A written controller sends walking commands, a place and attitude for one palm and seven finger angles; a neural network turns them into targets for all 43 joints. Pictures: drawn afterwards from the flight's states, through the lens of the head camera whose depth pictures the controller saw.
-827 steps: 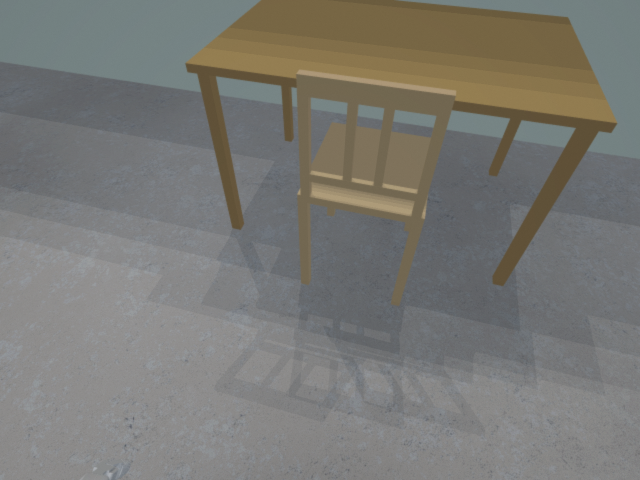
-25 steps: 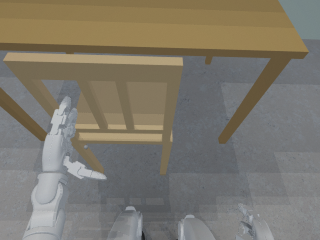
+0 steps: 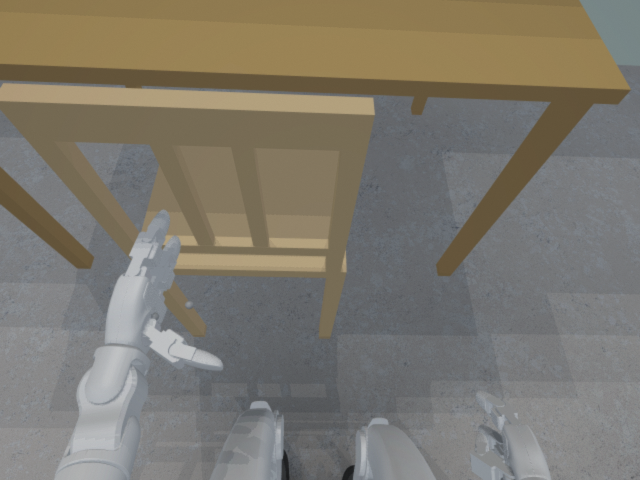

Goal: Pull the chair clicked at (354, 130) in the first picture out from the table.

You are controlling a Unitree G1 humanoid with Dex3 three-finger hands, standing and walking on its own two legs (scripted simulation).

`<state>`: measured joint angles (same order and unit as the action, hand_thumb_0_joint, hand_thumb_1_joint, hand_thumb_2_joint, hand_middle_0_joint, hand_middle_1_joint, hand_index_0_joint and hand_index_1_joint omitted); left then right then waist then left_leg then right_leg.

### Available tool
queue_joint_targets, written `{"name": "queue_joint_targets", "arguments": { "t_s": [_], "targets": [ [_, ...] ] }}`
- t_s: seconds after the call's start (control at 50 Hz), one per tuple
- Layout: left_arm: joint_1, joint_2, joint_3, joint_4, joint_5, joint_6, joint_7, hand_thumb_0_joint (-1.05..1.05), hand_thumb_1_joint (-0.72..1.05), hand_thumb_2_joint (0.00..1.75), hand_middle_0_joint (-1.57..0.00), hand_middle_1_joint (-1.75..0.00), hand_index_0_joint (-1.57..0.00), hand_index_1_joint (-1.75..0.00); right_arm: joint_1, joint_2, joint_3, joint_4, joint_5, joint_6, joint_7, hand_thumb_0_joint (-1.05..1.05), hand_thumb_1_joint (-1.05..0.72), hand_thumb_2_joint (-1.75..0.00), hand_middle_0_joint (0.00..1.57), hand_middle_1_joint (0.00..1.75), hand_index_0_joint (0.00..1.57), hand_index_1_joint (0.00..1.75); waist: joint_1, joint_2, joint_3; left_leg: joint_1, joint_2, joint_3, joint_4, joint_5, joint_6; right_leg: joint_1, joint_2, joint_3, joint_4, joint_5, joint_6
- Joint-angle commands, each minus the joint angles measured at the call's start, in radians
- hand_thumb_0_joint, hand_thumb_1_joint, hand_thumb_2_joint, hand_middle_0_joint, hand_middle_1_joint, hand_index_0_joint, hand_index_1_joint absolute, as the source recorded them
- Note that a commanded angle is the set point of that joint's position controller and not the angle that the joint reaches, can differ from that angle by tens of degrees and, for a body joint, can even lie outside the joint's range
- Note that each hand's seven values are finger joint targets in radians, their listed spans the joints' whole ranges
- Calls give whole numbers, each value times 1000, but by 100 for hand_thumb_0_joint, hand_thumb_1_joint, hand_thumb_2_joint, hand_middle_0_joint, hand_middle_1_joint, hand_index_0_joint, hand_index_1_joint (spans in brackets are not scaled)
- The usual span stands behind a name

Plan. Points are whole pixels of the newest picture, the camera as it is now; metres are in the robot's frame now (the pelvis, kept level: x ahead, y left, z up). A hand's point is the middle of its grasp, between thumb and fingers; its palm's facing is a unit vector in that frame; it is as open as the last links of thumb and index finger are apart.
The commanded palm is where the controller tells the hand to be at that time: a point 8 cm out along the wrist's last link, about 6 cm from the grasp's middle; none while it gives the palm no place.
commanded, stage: push the fingers through the gap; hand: left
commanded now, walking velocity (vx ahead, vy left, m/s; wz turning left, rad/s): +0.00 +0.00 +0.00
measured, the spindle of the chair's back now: (188, 199) +0.47 +0.20 +0.01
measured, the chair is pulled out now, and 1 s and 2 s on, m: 0.00 0.00 0.00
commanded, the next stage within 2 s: hook a spindle and tug to test in 1.60 s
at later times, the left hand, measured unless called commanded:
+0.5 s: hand (190, 255) +0.37 +0.17 +0.03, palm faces +0.01 -1.00 -0.04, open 16.9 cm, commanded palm +0.35 +0.22 +0.02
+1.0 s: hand (190, 229) +0.41 +0.18 +0.02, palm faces +0.02 -1.00 -0.04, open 16.9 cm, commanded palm +0.40 +0.23 +0.02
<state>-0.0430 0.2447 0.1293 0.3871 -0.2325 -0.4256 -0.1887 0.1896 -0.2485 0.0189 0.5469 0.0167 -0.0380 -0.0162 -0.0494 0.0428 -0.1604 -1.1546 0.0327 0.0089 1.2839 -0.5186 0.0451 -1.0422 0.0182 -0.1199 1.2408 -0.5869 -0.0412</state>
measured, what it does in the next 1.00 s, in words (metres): stands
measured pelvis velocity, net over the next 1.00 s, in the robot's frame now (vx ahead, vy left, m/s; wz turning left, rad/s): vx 0.00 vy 0.01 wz -0.02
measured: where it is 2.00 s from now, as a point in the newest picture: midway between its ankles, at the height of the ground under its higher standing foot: outside the picture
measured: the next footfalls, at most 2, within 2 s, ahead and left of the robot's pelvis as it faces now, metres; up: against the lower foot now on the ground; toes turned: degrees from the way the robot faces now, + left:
none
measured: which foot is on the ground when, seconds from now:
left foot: down 0.00-1.00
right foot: down 0.00-1.00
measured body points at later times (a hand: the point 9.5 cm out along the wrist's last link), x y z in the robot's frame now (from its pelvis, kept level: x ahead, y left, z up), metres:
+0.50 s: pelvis +0.00 +0.00 +0.00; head +0.11 +0.02 +0.44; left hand +0.37 +0.23 +0.03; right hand +0.14 -0.25 -0.11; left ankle +0.04 +0.09 -0.62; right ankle +0.00 -0.10 -0.62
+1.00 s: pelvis +0.00 +0.01 +0.00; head +0.13 +0.02 +0.43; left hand +0.41 +0.24 +0.02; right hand +0.10 -0.26 -0.11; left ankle +0.04 +0.09 -0.62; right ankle +0.00 -0.10 -0.62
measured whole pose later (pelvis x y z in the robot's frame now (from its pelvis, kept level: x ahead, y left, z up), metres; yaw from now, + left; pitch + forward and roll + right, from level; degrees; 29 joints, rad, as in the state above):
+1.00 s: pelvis +0.00 +0.01 +0.00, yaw -1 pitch +24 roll -4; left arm -0.43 0.31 0.25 0.74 -0.16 -0.50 -0.15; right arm 0.25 -0.25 0.02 0.61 0.00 0.01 -0.01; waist -0.09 0.04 -0.16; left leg -1.18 0.04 0.02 1.27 -0.51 0.05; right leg -1.08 0.02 -0.10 1.23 -0.57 -0.03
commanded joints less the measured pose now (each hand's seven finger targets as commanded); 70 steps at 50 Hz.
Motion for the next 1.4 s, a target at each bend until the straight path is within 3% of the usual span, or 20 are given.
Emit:
{"name": "queue_joint_targets", "arguments": {
  "t_s": [0.0, 0.04, 0.1, 0.14, 0.2, 0.26, 0.3, 0.38, 0.42, 0.48, 0.58, 0.66, 0.74, 0.78, 0.82, 0.9, 0.96, 1.16, 1.3, 1.38],
  "targets": [
    [-171, 174, 80, -463, -9, -162, 56, 0, -50, 30, -6, -8, -6, -8, 30, -141, -63, -105, -8, -62, -12, 0, -90, -90, 20, 30, 20, 30, 9, 101, -485, 548, 4, -95, -193, 440, -26, 124, 11, 72, -178, 337, 10],
    [-195, 193, 133, -302, 26, -156, 109, 0, -50, 30, -6, -8, -6, -8, 32, -140, -59, -67, -19, -51, -9, 0, -90, -90, 20, 30, 20, 30, -14, 26, -359, 394, 0, -92, -164, 352, -19, 88, 14, 69, -159, 294, 16],
    [-218, 113, 93, -55, 59, -113, 122, 0, -50, 30, -6, -8, -6, -8, 17, -141, -56, -66, -16, -24, 4, 0, -90, -90, 20, 30, 20, 30, -36, -58, -222, 233, -18, -71, -153, 166, -19, 48, 14, 74, -168, 176, 22],
    [-226, 112, 89, -15, 56, -80, 94, 0, -50, 30, -6, -8, -6, -8, 20, -151, -58, -86, -7, -13, 6, 0, -90, -90, 20, 30, 20, 30, -21, -45, -244, 237, -25, -57, -168, 147, -16, 91, 11, 86, -192, 168, 16],
    [-269, 141, 87, -135, 29, -68, 39, 0, -50, 30, -6, -8, -6, -8, 31, -158, -62, -113, 1, -10, 1, 0, -90, -90, 20, 30, 20, 30, 2, 43, -422, 355, -20, -50, -176, 274, -16, 176, 7, 100, -191, 299, 13],
    [-324, 146, 62, -276, 5, -100, 14, 0, -50, 30, -6, -8, -6, -8, 43, -153, -63, -107, 1, -24, -4, 0, -90, -90, 20, 30, 20, 30, -6, 93, -507, 489, -6, -73, -179, 404, -21, 173, 11, 88, -184, 370, 12],
    [-346, 157, 74, -285, 4, -126, 31, 0, -50, 30, -6, -8, -6, -8, 48, -149, -62, -83, -4, -33, -9, 0, -90, -90, 20, 30, 20, 30, -16, 97, -479, 500, 0, -81, -175, 418, -23, 139, 14, 82, -182, 362, 14],
    [-381, 116, 71, -74, 30, -124, 69, 0, -50, 30, -6, -8, -6, -8, 57, -154, -62, -38, -12, -29, -5, 0, -90, -90, 20, 30, 20, 30, -52, -3, -322, 375, -2, -89, -167, 299, -22, 52, 15, 66, -174, 269, 20],
    [-380, 117, 83, 27, 44, -105, 70, 0, -50, 30, -6, -8, -6, -8, 62, -160, -63, -40, -10, -18, -2, 0, -90, -90, 20, 30, 20, 30, -50, -33, -289, 317, -8, -80, -168, 238, -21, 50, 12, 69, -178, 234, 20],
    [-438, 143, 95, 52, 57, -86, 63, 0, -50, 30, -6, -8, -6, -8, 64, -164, -62, -58, -8, -4, 4, 0, -90, -90, 20, 30, 20, 30, -32, 14, -327, 329, -17, -67, -176, 233, -21, 74, 9, 78, -183, 236, 14],
    [-537, 185, 115, -91, 48, -131, 66, 0, -50, 30, -6, -8, -6, -8, 77, -156, -64, -68, -11, -1, 2, 0, -90, -90, 20, 30, 20, 30, -18, 94, -503, 475, -7, -75, -168, 385, -28, 116, 12, 86, -168, 341, 11],
    [-557, 225, 160, -15, 50, -148, 79, 0, -50, 30, -6, -8, -6, -8, 92, -158, -63, -36, -14, 1, -2, 0, -90, -90, 20, 30, 20, 30, -34, 33, -463, 415, -5, -74, -157, 368, -24, 124, 16, 88, -166, 344, 18],
    [-536, 178, 129, 118, 60, -118, 64, 0, -50, 30, -6, -8, -6, -8, 104, -161, -62, -27, -13, 14, 5, 0, -90, -90, 20, 30, 20, 30, -43, 27, -391, 366, -12, -65, -163, 322, -22, 103, 15, 84, -179, 318, 16],
    [-552, 180, 129, 185, 56, -96, 47, 0, -50, 30, -6, -8, -6, -8, 110, -167, -61, -28, -8, 25, 6, 0, -90, -90, 20, 30, 20, 30, -57, -19, -351, 320, -13, -59, -165, 287, -18, 107, 14, 87, -191, 304, 20],
    [-608, 206, 144, 196, 50, -95, 31, 0, -50, 30, -6, -8, -6, -8, 115, -168, -60, -29, -6, 30, 2, 0, -90, -90, 20, 30, 20, 30, -60, -24, -354, 295, -17, -53, -158, 262, -13, 121, 14, 98, -197, 292, 21],
    [-721, 248, 165, 96, 48, -150, 28, 0, -50, 30, -6, -8, -6, -8, 121, -167, -62, -26, -12, 25, 1, 0, -90, -90, 20, 30, 20, 30, -47, 88, -464, 427, -8, -71, -157, 344, -24, 90, 15, 90, -178, 314, 12],
    [-798, 257, 165, 110, 60, -177, 42, 0, -50, 30, -6, -8, -6, -8, 134, -167, -62, -3, -19, 22, -1, 0, -90, -90, 20, 30, 20, 30, -69, 98, -477, 450, -3, -82, -144, 366, -24, 55, 19, 87, -166, 316, 14],
    [-826, 255, 177, 322, 88, -120, 53, 0, -50, 30, -6, -8, -6, -8, 169, -182, -63, 1, -23, 64, 13, 0, -90, -90, 20, 30, 20, 30, -76, 57, -434, 410, -2, -92, -156, 345, -26, 19, 18, 69, -166, 290, 13],
    [-820, 278, 200, 207, 88, -179, 74, 0, -50, 30, -6, -8, -6, -8, 169, -169, -65, -14, -28, 73, 22, 0, -90, -90, 20, 30, 20, 30, -54, 94, -533, 475, -1, -83, -155, 428, -30, 75, 23, 78, -160, 357, 13],
    [-757, 253, 189, 268, 93, -164, 75, 0, -50, 30, -6, -8, -6, -8, 174, -170, -67, -8, -24, 86, 25, 0, -90, -90, 20, 30, 20, 30, -64, 51, -461, 431, -1, -77, -165, 386, -27, 70, 25, 76, -175, 334, 16]
  ]
}}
